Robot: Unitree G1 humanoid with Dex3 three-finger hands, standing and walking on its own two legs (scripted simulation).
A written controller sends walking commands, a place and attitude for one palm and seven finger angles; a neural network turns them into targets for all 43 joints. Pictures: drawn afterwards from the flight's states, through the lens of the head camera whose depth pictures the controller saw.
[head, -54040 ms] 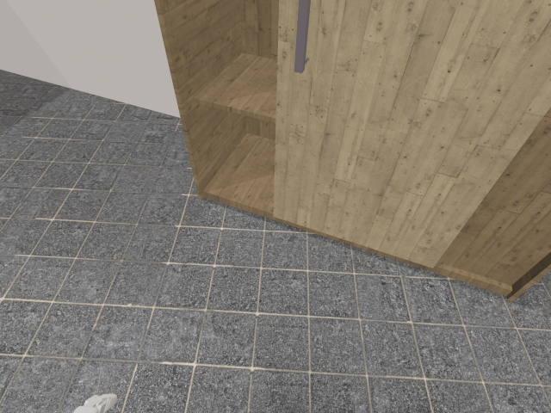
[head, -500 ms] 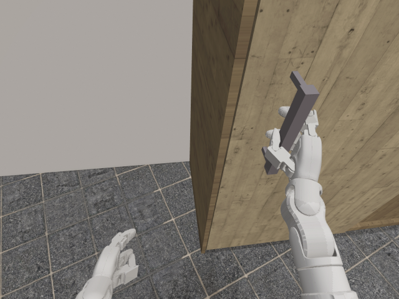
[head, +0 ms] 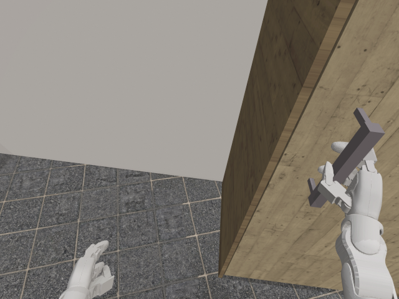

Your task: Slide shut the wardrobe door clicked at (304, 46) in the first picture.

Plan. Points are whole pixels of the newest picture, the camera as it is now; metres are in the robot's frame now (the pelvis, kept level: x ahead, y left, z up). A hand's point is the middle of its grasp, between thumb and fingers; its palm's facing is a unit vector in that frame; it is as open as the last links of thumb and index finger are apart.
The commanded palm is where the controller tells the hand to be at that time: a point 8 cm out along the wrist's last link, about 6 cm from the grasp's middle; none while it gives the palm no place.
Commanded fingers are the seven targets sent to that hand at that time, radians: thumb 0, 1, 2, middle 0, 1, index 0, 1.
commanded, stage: stop walking and hold the door there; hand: right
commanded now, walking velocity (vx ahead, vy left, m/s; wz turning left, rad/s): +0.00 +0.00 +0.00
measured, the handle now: (335, 162) +0.36 -0.23 +0.14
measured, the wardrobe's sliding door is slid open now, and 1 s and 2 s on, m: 0.00 0.00 0.00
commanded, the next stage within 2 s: loosen the grip on the handle in 0.84 s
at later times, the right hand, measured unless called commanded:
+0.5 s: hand (327, 183) +0.31 -0.20 +0.14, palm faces +0.28 +0.94 -0.18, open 6.3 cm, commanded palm +0.27 -0.23 +0.14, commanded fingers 0.00 -0.90 -0.90 0.45 1.40 0.45 1.40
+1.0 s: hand (331, 177) +0.32 -0.21 +0.14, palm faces +0.19 +0.95 -0.26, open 6.9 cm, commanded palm +0.26 -0.25 +0.14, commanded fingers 0.00 -0.42 -0.67 0.45 1.40 0.45 1.40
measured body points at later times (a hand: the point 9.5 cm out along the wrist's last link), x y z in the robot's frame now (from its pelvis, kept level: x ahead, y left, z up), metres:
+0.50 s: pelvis -0.01 -0.02 +0.01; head -0.04 +0.00 +0.45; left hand +0.13 +0.21 -0.10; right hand +0.29 -0.25 +0.15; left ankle +0.03 +0.12 -0.73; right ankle -0.02 -0.14 -0.73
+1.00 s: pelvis -0.02 -0.03 +0.00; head -0.01 -0.02 +0.45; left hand +0.16 +0.19 -0.09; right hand +0.30 -0.26 +0.15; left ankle +0.03 +0.12 -0.73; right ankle -0.02 -0.14 -0.73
